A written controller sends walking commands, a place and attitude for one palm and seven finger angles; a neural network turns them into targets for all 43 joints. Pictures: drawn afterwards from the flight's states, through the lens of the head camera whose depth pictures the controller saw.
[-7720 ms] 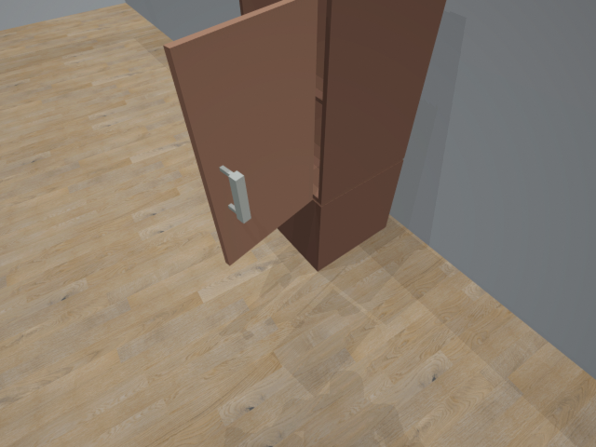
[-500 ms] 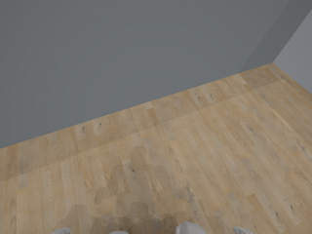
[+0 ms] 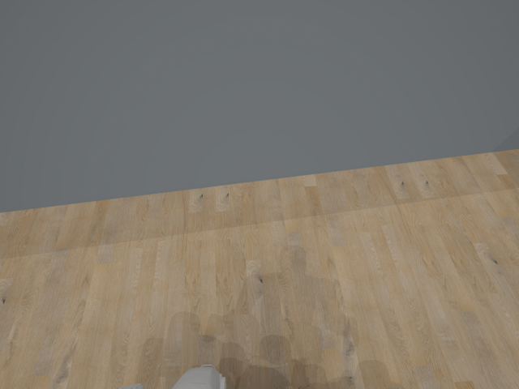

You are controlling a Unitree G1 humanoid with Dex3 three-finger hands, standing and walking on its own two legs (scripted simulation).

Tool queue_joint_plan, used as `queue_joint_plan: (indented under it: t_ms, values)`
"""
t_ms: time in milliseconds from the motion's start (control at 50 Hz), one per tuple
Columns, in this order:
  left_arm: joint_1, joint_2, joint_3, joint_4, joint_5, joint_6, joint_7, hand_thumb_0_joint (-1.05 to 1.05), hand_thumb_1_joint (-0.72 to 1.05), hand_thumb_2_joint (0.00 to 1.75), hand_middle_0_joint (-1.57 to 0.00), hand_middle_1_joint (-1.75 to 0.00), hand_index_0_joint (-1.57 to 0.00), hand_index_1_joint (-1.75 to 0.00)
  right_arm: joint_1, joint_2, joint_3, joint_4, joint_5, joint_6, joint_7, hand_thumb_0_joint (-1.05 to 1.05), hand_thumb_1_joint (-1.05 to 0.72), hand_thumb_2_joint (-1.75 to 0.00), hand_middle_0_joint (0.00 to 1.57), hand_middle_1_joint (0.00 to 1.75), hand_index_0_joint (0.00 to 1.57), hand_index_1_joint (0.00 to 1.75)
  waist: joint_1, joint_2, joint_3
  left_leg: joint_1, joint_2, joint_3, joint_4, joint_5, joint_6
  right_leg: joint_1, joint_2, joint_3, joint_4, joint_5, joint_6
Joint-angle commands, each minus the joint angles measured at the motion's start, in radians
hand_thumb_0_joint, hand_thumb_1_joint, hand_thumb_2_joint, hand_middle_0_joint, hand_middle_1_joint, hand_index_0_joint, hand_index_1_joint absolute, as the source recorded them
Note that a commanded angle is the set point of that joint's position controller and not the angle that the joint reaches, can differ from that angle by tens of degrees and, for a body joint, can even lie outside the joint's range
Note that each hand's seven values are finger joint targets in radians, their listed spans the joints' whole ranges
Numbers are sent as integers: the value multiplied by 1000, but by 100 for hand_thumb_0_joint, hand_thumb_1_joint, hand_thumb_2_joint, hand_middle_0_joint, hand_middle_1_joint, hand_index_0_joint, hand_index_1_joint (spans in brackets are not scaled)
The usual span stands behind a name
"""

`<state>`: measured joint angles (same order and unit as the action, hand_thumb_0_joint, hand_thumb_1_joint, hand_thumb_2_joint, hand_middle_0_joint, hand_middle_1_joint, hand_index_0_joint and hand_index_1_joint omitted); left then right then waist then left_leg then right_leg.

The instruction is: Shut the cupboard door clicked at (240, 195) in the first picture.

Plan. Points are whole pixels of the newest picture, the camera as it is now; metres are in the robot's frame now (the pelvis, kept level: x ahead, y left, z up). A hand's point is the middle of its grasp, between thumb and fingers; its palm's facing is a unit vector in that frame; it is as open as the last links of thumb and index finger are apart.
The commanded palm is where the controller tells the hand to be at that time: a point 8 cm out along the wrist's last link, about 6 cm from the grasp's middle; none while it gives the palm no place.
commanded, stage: walk to a spot facing it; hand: left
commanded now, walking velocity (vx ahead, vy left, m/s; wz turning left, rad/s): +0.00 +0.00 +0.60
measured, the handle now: out of the picture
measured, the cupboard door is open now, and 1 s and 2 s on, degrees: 100 100 100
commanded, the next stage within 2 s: none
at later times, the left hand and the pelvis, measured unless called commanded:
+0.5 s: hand out of the picture +0.07 +0.21 -0.16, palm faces +0.28 -0.91 -0.30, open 7.4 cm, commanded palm none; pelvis +0.02 -0.04 -0.01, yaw +17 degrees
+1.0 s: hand out of the picture -0.03 +0.19 -0.18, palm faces +0.58 -0.78 -0.22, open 7.4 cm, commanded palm none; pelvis +0.05 -0.02 -0.01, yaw +36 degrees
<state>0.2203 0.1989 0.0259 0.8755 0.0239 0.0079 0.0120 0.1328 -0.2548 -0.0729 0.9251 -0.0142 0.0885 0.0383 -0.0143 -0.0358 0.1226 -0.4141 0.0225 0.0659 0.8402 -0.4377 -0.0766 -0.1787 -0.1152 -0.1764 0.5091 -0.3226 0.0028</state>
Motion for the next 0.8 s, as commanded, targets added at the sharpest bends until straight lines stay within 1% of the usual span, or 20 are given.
queue_joint_plan:
  t_ms: [0, 20, 40, 60, 80, 100, 140, 180, 220, 300, 340, 400, 420, 440, 460, 480, 500, 560, 700, 780]
  values:
    - [47, 239, 77, -42, 1, -13, 15, 0, 90, 90, -20, -30, -20, -30, -40, -58, -6, -105, 6, -50, -8, 0, -90, -90, 20, 30, 20, 30, 36, -165, -176, 55, -24, 48, -209, 70, 27, 148, -231, 111, 1, 675, -89]
    - [33, 239, 78, -43, -5, -11, 12, 0, 90, 90, -20, -30, -20, -30, 0, -73, -10, -95, 3, -53, -9, 0, -90, -90, 20, 30, 20, 30, 9, -137, -189, 147, -32, 48, -296, 161, 37, 94, -216, 76, 62, 632, -58]
    - [15, 223, 76, -50, -12, -8, 8, 0, 90, 90, -20, -30, -20, -30, 69, -116, -21, -78, -1, -60, -11, 0, -90, -90, 20, 30, 20, 30, -36, -54, -224, 310, 12, -11, -390, 321, 64, -24, -196, 40, 194, 518, -12]
    - [4, 159, 63, -82, -18, -1, 2, 0, 90, 90, -20, -30, -20, -30, 141, -226, -49, -74, -9, -68, -17, 0, -90, -90, 20, 30, 20, 30, -72, 248, -264, 486, 269, -361, -426, 631, 185, -297, -53, -8, 429, -10, 70]
    - [-71, 127, 46, -120, -15, 8, 5, 0, 90, 90, -20, -30, -20, -30, 208, -284, -63, -56, -5, -62, -30, 0, -90, -90, 20, 30, 20, 30, -101, 309, -263, 479, 414, -536, -448, 916, 320, -429, 12, 89, 598, -370, 86]
    - [-93, 158, 51, -129, -10, 18, 8, 0, 90, 90, -20, -30, -20, -30, 199, -281, -56, -51, -7, -60, -36, 0, -90, -90, 20, 30, 20, 30, -90, 199, -248, 422, 417, -474, -449, 752, 346, -430, -13, 168, 666, -327, 71]
    - [-101, 150, 61, -93, -5, 27, 6, 0, 90, 90, -20, -30, -20, -30, 71, -220, -43, -89, -11, -64, -50, 0, -90, -90, 20, 30, 20, 30, -43, 238, -170, 247, 288, -413, -504, 444, 279, -406, -11, 192, 663, -190, 72]
    - [-59, 155, 63, -64, 0, 34, -5, 0, 90, 90, -20, -30, -20, -30, 2, -187, -28, -104, -10, -66, -53, 0, -90, -90, 20, 30, 20, 30, -2, 228, -125, 173, 215, -326, -523, 350, 222, -366, 4, 186, 635, -97, 76]
    - [-45, 145, 62, -57, -2, 34, -8, 0, 90, 90, -20, -30, -20, -30, 8, -186, -28, -104, -10, -69, -52, 0, -90, -90, 20, 30, 20, 30, 5, 181, -139, 185, 193, -320, -525, 341, 217, -341, 23, 176, 563, -82, 78]
    - [-78, 135, 56, -80, -4, 29, -7, 0, 90, 90, -20, -30, -20, -30, 28, -195, -38, -99, -13, -63, -46, 0, -90, -90, 20, 30, 20, 30, -10, 190, -156, 180, 177, -353, -517, 281, 221, -273, 60, 157, 391, -101, 75]
    - [-77, 132, 52, -89, -8, 22, -5, 0, 90, 90, -20, -30, -20, -30, 30, -197, -43, -100, -14, -60, -44, 0, -90, -90, 20, 30, 20, 30, -11, 210, -170, 176, 170, -383, -485, 354, 223, -216, 86, 149, 284, -102, 71]
    - [2, 138, 57, -75, -15, 8, -1, 0, 90, 90, -20, -30, -20, -30, -2, -190, -49, -113, -6, -55, -43, 0, -90, -90, 20, 30, 20, 30, 27, 208, -201, 105, 130, -392, -403, 425, 191, -22, 119, 133, 53, 10, 64]
    - [53, 167, 66, -67, -13, -1, 3, 0, 90, 90, -20, -30, -20, -30, -21, -169, -46, -123, 0, -54, -41, 0, -90, -90, 20, 30, 20, 30, 58, 153, -214, 29, 88, -369, -338, 361, 153, 101, 85, 160, -93, 86, 57]
    - [96, 252, 86, -60, 1, -12, 13, 0, 90, 90, -20, -30, -20, -30, -12, -102, -39, -138, 11, -55, -35, 0, -90, -90, 20, 30, 20, 30, 78, -95, -233, -156, -24, -247, -141, 123, 80, 250, -140, 390, -240, 50, -3]
    - [81, 320, 92, -73, 10, -12, 18, 0, 90, 90, -20, -30, -20, -30, -34, -80, -36, -164, 8, -56, -30, 0, -90, -90, 20, 30, 20, 30, 87, -295, -186, -220, -104, -104, 118, -176, 26, 155, -375, 589, -286, 146, -118]
    - [45, 285, 79, -78, 2, -12, 21, 0, 90, 90, -20, -30, -20, -30, -29, -115, -40, -154, -2, -50, -26, 0, -90, -90, 20, 30, 20, 30, 60, -188, -155, -197, -39, -151, 278, -164, 40, 53, -376, 519, -258, 189, -163]
    - [-24, 218, 66, -89, 1, -17, 24, 0, 90, 90, -20, -30, -20, -30, -5, -111, -43, -128, -6, -45, -23, 0, -90, -90, 20, 30, 20, 30, 17, -185, -130, -207, -9, -159, 338, -88, 36, 38, -295, 418, -232, 253, -151]
    - [-48, 176, 51, -92, -5, -16, 20, 0, 90, 90, -20, -30, -20, -30, -5, -80, -33, -96, -1, -31, -10, 0, -90, -90, 20, 30, 20, 30, 5, -199, -115, -187, 5, -79, 319, -1, 4, 80, -197, 202, -167, 517, -117]
    - [63, 230, 72, -48, 5, -16, 18, 0, 90, 90, -20, -30, -20, -30, -90, -39, -7, -112, 5, -40, -1, 0, -90, -90, 20, 30, 20, 30, 65, -154, -151, -58, -12, 28, -46, -8, 9, 172, -238, 134, -91, 630, -121]
    - [55, 241, 82, -26, 0, -20, 0, 0, 90, 90, -20, -30, -20, -30, -29, -60, -5, -106, -4, -61, -2, 0, -90, -90, 20, 30, 20, 30, 29, -151, -174, 134, -26, 71, -264, 77, 43, 82, -241, 97, -43, 326, -67]
